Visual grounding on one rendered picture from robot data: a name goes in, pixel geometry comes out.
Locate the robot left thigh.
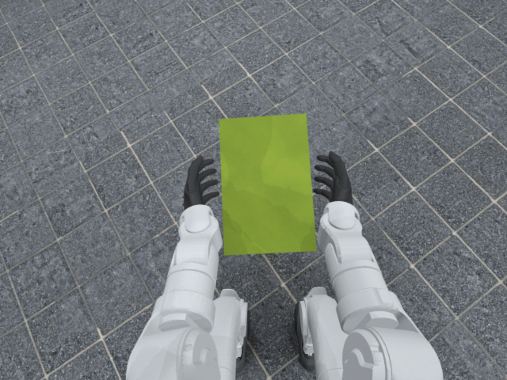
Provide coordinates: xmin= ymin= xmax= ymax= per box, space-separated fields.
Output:
xmin=209 ymin=296 xmax=247 ymax=380

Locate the left robot upper arm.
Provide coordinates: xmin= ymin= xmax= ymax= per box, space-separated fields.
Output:
xmin=127 ymin=326 xmax=221 ymax=380

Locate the right robot shin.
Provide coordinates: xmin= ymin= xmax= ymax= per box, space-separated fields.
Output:
xmin=303 ymin=287 xmax=337 ymax=354

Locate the left robot forearm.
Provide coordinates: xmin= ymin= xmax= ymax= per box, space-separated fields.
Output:
xmin=126 ymin=204 xmax=223 ymax=380

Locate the carton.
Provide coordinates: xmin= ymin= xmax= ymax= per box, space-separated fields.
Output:
xmin=219 ymin=113 xmax=317 ymax=256

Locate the right robot hand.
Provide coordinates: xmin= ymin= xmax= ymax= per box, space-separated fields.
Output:
xmin=313 ymin=151 xmax=353 ymax=205

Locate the left robot hand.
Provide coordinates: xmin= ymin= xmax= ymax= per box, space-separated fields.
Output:
xmin=184 ymin=156 xmax=219 ymax=210

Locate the right robot forearm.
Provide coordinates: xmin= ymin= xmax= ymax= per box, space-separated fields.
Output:
xmin=317 ymin=201 xmax=444 ymax=380

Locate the right robot upper arm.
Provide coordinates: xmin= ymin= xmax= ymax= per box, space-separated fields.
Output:
xmin=342 ymin=326 xmax=443 ymax=380

